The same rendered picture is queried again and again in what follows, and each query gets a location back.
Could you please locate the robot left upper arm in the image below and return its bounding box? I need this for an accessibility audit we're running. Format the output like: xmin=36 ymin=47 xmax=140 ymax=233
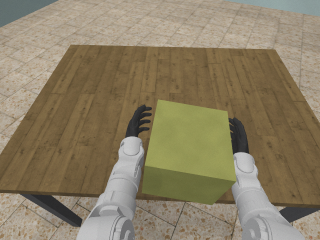
xmin=77 ymin=215 xmax=135 ymax=240

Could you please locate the robot right upper arm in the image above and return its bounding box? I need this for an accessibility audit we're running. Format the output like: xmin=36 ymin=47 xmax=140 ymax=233
xmin=241 ymin=216 xmax=305 ymax=240

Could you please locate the right robot forearm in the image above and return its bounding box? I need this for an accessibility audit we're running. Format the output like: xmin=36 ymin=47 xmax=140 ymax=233
xmin=231 ymin=152 xmax=294 ymax=230

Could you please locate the robot left hand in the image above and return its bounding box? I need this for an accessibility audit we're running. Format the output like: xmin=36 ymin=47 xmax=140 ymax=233
xmin=125 ymin=104 xmax=152 ymax=138

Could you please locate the left robot forearm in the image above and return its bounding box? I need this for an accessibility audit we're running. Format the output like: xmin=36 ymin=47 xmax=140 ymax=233
xmin=76 ymin=136 xmax=145 ymax=240

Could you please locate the robot right hand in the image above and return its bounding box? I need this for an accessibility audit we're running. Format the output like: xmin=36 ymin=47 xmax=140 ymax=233
xmin=228 ymin=117 xmax=249 ymax=155

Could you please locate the table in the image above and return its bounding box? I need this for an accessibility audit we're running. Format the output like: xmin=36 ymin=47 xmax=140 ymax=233
xmin=0 ymin=44 xmax=320 ymax=227

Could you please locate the carton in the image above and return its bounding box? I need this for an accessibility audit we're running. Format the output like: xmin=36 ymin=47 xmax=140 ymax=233
xmin=142 ymin=99 xmax=237 ymax=205

